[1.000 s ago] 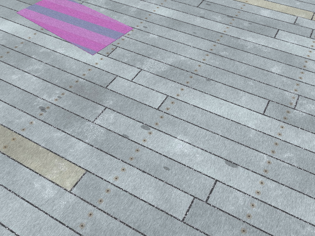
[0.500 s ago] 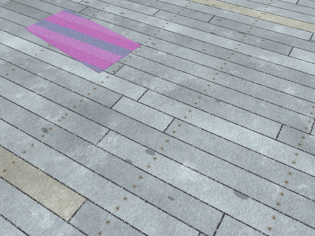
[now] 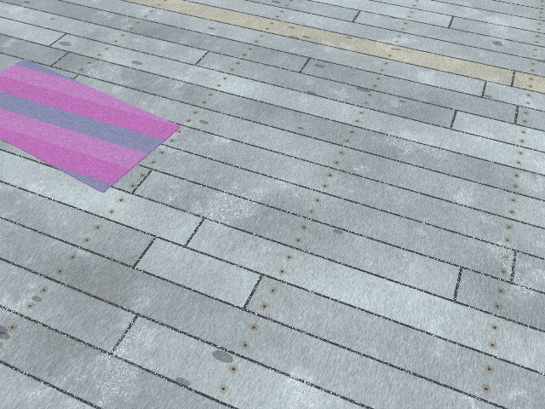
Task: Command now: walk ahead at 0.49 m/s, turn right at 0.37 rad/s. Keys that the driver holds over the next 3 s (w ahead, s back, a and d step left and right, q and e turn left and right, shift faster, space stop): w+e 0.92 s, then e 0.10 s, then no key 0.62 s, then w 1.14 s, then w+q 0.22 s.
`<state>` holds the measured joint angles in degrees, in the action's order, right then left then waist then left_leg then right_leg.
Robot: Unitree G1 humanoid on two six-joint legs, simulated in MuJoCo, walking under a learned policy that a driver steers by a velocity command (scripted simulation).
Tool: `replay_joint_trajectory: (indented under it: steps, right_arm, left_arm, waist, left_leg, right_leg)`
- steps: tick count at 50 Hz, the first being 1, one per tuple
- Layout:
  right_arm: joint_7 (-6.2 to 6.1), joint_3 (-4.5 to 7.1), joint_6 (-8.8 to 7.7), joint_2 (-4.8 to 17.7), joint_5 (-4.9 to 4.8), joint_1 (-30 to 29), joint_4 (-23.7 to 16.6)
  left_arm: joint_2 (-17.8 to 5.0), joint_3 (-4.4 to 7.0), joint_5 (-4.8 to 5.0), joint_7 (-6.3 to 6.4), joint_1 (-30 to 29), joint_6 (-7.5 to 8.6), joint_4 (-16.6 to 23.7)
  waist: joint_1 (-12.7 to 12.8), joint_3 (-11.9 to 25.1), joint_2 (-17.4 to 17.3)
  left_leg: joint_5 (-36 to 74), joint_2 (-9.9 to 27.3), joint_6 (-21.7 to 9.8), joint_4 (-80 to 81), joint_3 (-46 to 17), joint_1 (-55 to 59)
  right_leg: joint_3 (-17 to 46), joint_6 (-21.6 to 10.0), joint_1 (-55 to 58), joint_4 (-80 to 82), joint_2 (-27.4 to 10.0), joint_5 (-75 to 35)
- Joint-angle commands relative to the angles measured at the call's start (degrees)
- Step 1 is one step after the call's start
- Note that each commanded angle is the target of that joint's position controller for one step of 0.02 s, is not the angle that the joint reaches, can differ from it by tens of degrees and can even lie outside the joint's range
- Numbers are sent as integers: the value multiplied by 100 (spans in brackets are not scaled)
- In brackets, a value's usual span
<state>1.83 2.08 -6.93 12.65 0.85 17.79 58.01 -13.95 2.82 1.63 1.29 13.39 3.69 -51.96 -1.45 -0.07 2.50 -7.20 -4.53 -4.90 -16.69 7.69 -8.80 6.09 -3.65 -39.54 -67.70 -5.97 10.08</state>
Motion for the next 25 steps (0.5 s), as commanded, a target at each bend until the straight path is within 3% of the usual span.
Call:
replay_joint_trajectory:
  steps: [1, 6, 10, 12, 13, 15, 16, 17, 18, 19, 20, 21, 22, 23, 24, 25]
  right_arm:
    - [-131, 121, -111, 745, 32, -316, -300]
    - [-259, 100, -25, 824, -13, 60, -238]
    - [-296, 136, 118, 978, -63, 436, -135]
    - [-296, 160, 211, 1023, -102, 472, -134]
    - [-300, 174, 254, 1055, -119, 410, -171]
    - [-326, 224, 314, 1235, -135, 180, -292]
    - [-346, 239, 361, 1284, -123, 56, -354]
    - [-355, 221, 378, 1268, -137, -32, -446]
    - [-333, 127, 290, 1040, -12, 58, -656]
    - [-206, -112, 29, 274, -30, 525, -935]
    - [-128, 55, -210, 949, -241, -278, -1051]
    - [-108, 89, -296, 1024, -364, -695, -1239]
    - [-163, 85, -287, 936, -239, -794, -1203]
    - [-196, 136, -241, 958, -149, -662, -1206]
    - [-181, 167, -140, 961, -131, -483, -1225]
    - [-173, 196, -58, 951, -107, -429, -1244]
  left_arm:
    - [-248, 103, -39, 11, 359, -26, 170]
    - [-151, 84, -51, -151, -535, 67, 478]
    - [4, -9, -47, -320, -1256, 73, 889]
    - [-18, -15, -31, -407, -1433, 68, 1091]
    - [-56, 0, -25, -447, -1415, 72, 1163]
    - [-261, 101, -21, -494, -1022, 55, 1231]
    - [-477, 225, 0, -503, -376, 51, 1117]
    - [-865, 437, 9, -448, 607, 44, 876]
    - [-1530, 642, -5, -295, 1419, -20, 735]
    - [-1859, 644, -65, -313, 1224, 40, 881]
    - [-1252, 491, -115, -322, 1412, 72, 865]
    - [-995, 415, -121, -306, 1117, 105, 875]
    - [-801, 336, -79, -325, 591, 101, 1008]
    - [-724, 307, -98, -325, 256, 113, 1138]
    - [-629, 267, -141, -313, 51, 112, 1220]
    - [-604, 261, -118, -302, -1, 123, 1253]
  waist:
    - [278, -333, -423]
    - [-80, -382, -358]
    - [-372, -602, -367]
    - [-373, -691, -402]
    - [-303, -644, -463]
    - [27, -240, -788]
    - [413, 146, -853]
    - [923, 692, -700]
    - [1104, 1312, 261]
    - [470, 2116, 1401]
    - [891, 2089, 522]
    - [802, 1325, 368]
    - [496, 837, -442]
    - [245, 631, -288]
    - [41, 576, -188]
    - [-32, 492, -189]
  left_leg:
    - [280, 1861, -794, 1212, -1060, -430]
    - [728, 1774, -507, 1115, -391, 399]
    - [879, 2041, -484, 868, -173, 1201]
    - [1329, 2149, -437, 587, -39, 1555]
    - [1865, 2145, -353, 353, 94, 1647]
    - [3955, 2137, -202, -488, 318, 1525]
    - [4903, 2046, -112, -1426, 456, 1386]
    - [4712, 1780, 96, -2769, 586, 796]
    - [2132, 1432, 361, -4739, 600, -891]
    - [-2525, 136, 594, -6564, -438, -3141]
    - [-2318, 451, 374, -6796, -1392, -3761]
    - [-1777, 690, 222, -6518, -1300, -4056]
    - [-1321, 968, 184, -6028, -1240, -3715]
    - [-1126, 1109, 258, -5611, -1231, -3294]
    - [-1038, 1229, 336, -5391, -1292, -2920]
    - [-954, 1242, 416, -5124, -1262, -2753]
  right_leg:
    - [389, 109, -351, 400, -200, -795]
    - [-90, 126, -568, 1932, -62, -1711]
    - [-502, 81, -798, 2673, -60, -1369]
    - [-706, -13, -842, 2884, 12, -836]
    - [-868, -95, -651, 3000, 116, -533]
    - [-1280, -311, 412, 3042, 510, 13]
    - [-1439, -470, 1297, 3160, 810, 84]
    - [-1335, -712, 2789, 3598, 1044, -293]
    - [511, -1146, 4628, 3688, -136, -407]
    - [4040, -2338, 6309, 4684, -1465, 357]
    - [3876, -1954, 6376, 5066, -1316, 294]
    - [2871, -1645, 5733, 4998, -1118, -265]
    - [2079, -1358, 4741, 5077, -819, -845]
    - [1654, -1362, 3988, 5096, -687, -1631]
    - [1474, -1359, 3512, 5271, -541, -1656]
    - [1319, -1344, 3221, 5389, -402, -1680]
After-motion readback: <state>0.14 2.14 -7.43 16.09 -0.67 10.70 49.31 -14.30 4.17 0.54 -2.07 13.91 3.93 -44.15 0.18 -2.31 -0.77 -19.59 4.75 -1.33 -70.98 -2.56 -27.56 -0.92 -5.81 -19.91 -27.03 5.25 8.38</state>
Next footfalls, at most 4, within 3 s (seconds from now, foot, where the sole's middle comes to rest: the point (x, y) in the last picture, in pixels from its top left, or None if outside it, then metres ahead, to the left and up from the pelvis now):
0.34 right None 0.34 -0.18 -0.78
0.84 left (312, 353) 0.68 -0.09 -0.78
1.32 right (420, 356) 0.66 -0.37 -0.78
1.60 left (328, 317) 0.78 -0.14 -0.78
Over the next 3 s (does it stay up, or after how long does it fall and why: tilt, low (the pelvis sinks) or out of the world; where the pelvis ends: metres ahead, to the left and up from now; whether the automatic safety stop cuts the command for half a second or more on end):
stays up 1.12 -0.60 -0.02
